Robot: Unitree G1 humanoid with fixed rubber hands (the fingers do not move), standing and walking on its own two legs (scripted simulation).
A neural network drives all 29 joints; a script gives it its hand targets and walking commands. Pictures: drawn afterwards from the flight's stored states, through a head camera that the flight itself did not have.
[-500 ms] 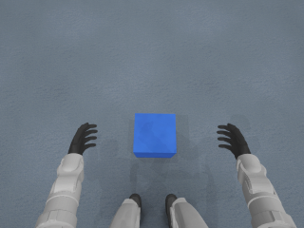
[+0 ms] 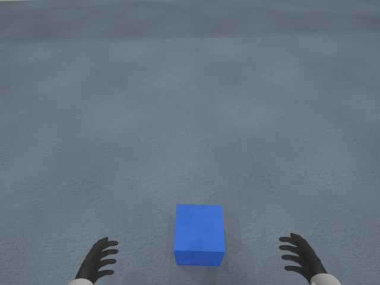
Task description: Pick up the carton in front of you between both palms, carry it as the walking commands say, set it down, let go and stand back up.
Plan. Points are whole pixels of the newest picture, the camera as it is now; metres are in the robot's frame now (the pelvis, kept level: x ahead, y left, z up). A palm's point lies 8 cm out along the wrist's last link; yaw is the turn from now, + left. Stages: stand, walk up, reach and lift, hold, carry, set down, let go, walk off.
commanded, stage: let go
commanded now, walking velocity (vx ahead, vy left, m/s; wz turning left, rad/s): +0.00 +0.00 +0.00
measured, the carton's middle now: (198, 235) +0.43 -0.02 -0.65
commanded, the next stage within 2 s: stand in 0.28 s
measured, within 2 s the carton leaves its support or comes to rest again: neither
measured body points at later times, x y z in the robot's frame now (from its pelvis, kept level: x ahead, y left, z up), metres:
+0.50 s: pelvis +0.01 +0.00 -0.01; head +0.01 +0.00 +0.44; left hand +0.15 +0.28 -0.09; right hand +0.17 -0.29 -0.09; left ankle -0.01 +0.11 -0.74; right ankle -0.02 -0.11 -0.74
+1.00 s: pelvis +0.02 +0.00 +0.00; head +0.02 +0.00 +0.45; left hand +0.15 +0.29 -0.10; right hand +0.16 -0.30 -0.10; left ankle -0.01 +0.11 -0.74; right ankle -0.02 -0.11 -0.74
